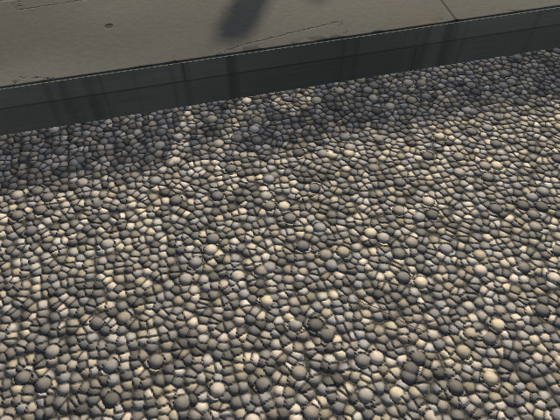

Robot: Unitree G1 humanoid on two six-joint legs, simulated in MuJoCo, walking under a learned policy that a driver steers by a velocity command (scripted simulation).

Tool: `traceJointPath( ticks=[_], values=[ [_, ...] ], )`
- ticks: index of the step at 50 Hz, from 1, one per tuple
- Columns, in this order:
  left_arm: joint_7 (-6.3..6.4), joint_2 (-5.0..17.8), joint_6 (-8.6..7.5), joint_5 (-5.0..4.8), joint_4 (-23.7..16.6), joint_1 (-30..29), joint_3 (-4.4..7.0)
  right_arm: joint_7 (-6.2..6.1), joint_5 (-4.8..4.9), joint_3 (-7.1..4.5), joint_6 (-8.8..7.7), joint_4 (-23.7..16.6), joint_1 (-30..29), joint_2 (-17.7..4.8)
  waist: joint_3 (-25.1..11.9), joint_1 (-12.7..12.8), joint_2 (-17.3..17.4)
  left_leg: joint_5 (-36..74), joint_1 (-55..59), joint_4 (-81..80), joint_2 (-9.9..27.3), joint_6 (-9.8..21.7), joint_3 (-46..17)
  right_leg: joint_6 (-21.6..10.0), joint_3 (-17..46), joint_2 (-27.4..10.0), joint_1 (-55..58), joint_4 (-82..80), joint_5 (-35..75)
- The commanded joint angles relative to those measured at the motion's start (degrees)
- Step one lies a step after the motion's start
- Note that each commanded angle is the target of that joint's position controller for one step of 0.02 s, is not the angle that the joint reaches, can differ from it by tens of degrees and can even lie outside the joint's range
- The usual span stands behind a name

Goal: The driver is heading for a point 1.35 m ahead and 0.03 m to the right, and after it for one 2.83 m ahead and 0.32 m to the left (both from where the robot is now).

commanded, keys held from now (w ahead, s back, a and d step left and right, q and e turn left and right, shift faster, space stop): w+e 0.34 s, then w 0.22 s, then w+q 0.44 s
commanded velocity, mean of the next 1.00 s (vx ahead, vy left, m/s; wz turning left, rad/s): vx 0.50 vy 0.00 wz -0.18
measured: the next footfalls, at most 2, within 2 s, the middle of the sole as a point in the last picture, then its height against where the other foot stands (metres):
left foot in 0.38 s outside the picture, level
right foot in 0.84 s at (371, 364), level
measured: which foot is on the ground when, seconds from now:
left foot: up 0.00-0.36, down 0.38-0.84, up 0.86-1.00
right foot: down 0.00-0.38, up 0.40-0.82, down 0.84-1.00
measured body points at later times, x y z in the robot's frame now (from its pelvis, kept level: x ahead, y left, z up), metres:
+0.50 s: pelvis +0.29 +0.04 +0.01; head +0.31 +0.05 +0.46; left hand +0.45 +0.29 -0.11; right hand +0.36 -0.26 -0.08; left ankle +0.37 +0.13 -0.72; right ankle +0.15 -0.06 -0.63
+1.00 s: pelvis +0.52 -0.06 +0.02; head +0.53 -0.08 +0.47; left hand +0.70 +0.17 -0.07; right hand +0.54 -0.36 -0.11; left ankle +0.49 +0.09 -0.64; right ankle +0.52 -0.18 -0.72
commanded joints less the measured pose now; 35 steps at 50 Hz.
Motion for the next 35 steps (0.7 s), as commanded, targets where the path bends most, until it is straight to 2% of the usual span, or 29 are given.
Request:
traceJointPath(
  ticks=[1,2,5,7,10,13,15,17,18,19,20,21,22,23,24,25,26,28,31,33,35],
  values=[
    [0.67,6.3,-1.04,0.08,-2.8,5.7,1.85,0.00,-1.03,-1.52,-3.19,-7.4,-4.6,-7.6,-8.0,1.7,1.6,5.2,-24.9,0.2,4.3,0.7,-5.7,-11.8,27.1,-16.4,25.6,-18.5,7.9],
    [0.98,5.8,-1.04,0.78,-3.8,4.2,1.53,0.07,-1.44,-1.75,-2.48,-7.3,-3.4,-7.6,-6.9,0.1,-0.1,6.7,-21.5,-1.5,5.0,0.0,-5.8,-11.7,25.0,-15.0,20.9,-19.7,11.5],
    [1.86,7.3,-1.27,0.62,-3.8,4.3,1.94,-0.17,-2.14,-1.33,-0.79,-7.4,-2.8,-5.7,-5.7,-1.0,-0.9,9.6,-19.2,-8.9,4.9,-2.8,-3.9,-11.9,20.2,-13.1,14.0,-21.5,19.0],
    [2.62,8.6,-1.05,0.35,-3.3,5.5,2.33,-0.32,-2.27,-0.65,-0.43,-8.6,-6.9,-4.3,-4.4,0.1,-1.6,16.0,-19.0,-17.4,3.9,-4.3,-2.9,-10.5,17.1,-11.0,11.3,-21.5,18.9],
    [3.22,8.9,-0.31,-0.15,-2.6,7.6,2.44,0.19,-1.85,0.10,-0.82,-9.7,-13.3,-2.9,-4.3,3.0,-4.0,27.5,-14.5,-31.3,0.9,-4.7,-2.3,-7.3,15.3,-8.2,9.7,-19.9,12.4],
    [3.35,9.2,0.26,-0.44,-1.6,10.4,2.55,0.97,-0.86,-0.26,-1.51,-10.7,-16.9,-4.4,-4.4,4.6,-5.0,29.6,-12.2,-37.6,-0.9,-4.2,-3.4,-6.4,19.5,-9.8,12.3,-17.4,7.2],
    [3.52,8.7,0.52,-0.48,-1.4,10.8,2.48,1.40,-0.68,-0.99,-2.05,-10.9,-16.6,-6.1,-4.6,3.8,-5.8,26.6,-11.0,-40.5,-1.1,-2.9,-4.8,-5.5,23.6,-11.4,15.7,-14.2,4.7],
    [3.60,8.4,0.73,-0.23,-1.8,9.4,2.56,1.44,-0.51,-1.82,-2.63,-10.0,-12.7,-7.4,-4.9,1.1,-7.5,22.8,-6.1,-42.4,-1.1,-0.7,-4.5,-4.2,26.2,-11.8,16.6,-10.5,5.2],
    [3.54,6.8,0.71,0.09,-2.0,8.8,2.01,1.22,-0.86,-2.53,-2.91,-8.6,-7.5,-8.3,-7.2,-1.5,-7.3,23.2,0.6,-44.2,-0.9,0.9,-3.4,-2.7,24.6,-9.9,16.2,-6.0,8.1],
    [3.28,3.4,0.43,0.66,-2.5,9.3,0.73,0.89,-2.05,-3.23,-3.24,-7.7,-0.3,-10.6,-13.7,-4.5,-3.7,21.2,12.9,-43.3,6.0,4.3,-9.3,-0.7,20.7,-7.0,12.3,6.4,5.8],
    [3.33,-0.2,-0.13,-0.36,-3.5,16.9,-0.42,0.86,-3.23,-4.55,-2.74,-5.9,6.6,-15.8,-21.5,-2.8,12.2,10.0,32.6,-46.8,18.3,13.7,-33.2,3.8,12.6,1.5,-6.1,26.2,-10.7],
    [3.40,3.0,-0.44,-1.12,-2.7,18.5,-0.28,1.53,-1.54,-4.16,-2.36,-4.5,8.6,-12.8,-20.8,-3.3,17.5,-4.9,34.3,-52.7,22.3,16.4,-48.2,4.8,12.6,-0.1,-16.6,36.4,-22.5],
    [3.33,7.2,-0.39,-1.19,-2.5,13.7,0.75,1.48,-0.88,-2.97,-2.11,-5.2,5.7,-8.6,-12.7,-4.5,10.5,-8.2,28.0,-53.9,20.0,14.2,-41.8,4.9,13.6,-2.6,-19.8,40.2,-17.9],
    [3.37,7.6,-0.30,-0.43,-3.5,8.8,0.83,1.35,-1.22,-2.34,-1.59,-5.6,2.9,-7.0,-8.2,-4.3,6.1,-2.8,21.7,-53.7,17.4,12.3,-33.4,4.9,11.2,-4.5,-19.2,40.0,-13.9],
    [3.25,6.9,-0.55,0.40,-4.5,5.6,0.80,1.34,-1.56,-1.85,-1.29,-5.3,0.9,-5.9,-4.5,-3.5,4.4,4.2,15.6,-54.8,15.0,12.0,-27.6,4.9,10.4,-5.9,-18.5,36.9,-11.0],
    [3.00,6.2,-0.66,0.61,-4.8,4.9,0.90,1.22,-1.89,-1.34,-1.32,-5.1,-0.1,-4.9,-3.5,-2.1,5.2,9.5,12.0,-55.9,13.2,11.5,-23.5,4.7,10.1,-7.6,-16.1,33.8,-8.8],
    [2.72,5.2,-0.63,0.39,-4.7,5.6,0.72,1.20,-1.94,-1.14,-1.39,-4.8,-0.5,-4.4,-3.4,-1.2,6.5,12.9,9.9,-57.0,11.8,11.4,-20.9,4.8,9.3,-8.4,-13.8,31.5,-7.8],
    [2.42,3.3,-0.46,0.42,-4.5,6.0,0.19,1.18,-1.27,-1.21,-1.62,-3.8,0.2,-5.0,-3.9,-0.5,6.9,18.2,8.5,-58.6,11.2,12.5,-17.1,5.3,7.2,-9.1,-12.5,27.0,-6.9],
    [2.35,1.3,-1.19,1.33,-6.3,0.4,-0.92,0.89,-0.43,-1.77,-1.13,-2.5,1.5,-7.7,-3.0,-1.5,5.2,24.2,7.0,-60.0,10.5,13.5,-14.0,6.4,5.1,-9.5,-11.5,14.9,-1.3],
    [1.99,0.6,-1.79,1.12,-6.8,-3.2,-1.36,0.64,-0.02,-2.03,-0.53,-1.7,2.5,-8.8,-2.6,-2.6,5.1,25.4,5.5,-59.8,9.0,12.6,-11.4,7.1,4.2,-8.3,-7.7,6.5,4.6],
    [1.59,1.1,-2.21,0.69,-7.2,-6.2,-1.27,0.55,0.30,-2.17,-0.04,-0.8,4.7,-9.6,-2.5,-3.8,5.2,25.6,5.1,-58.9,8.8,12.1,-10.8,7.9,3.6,-6.6,-4.1,1.1,8.7]
  ],
)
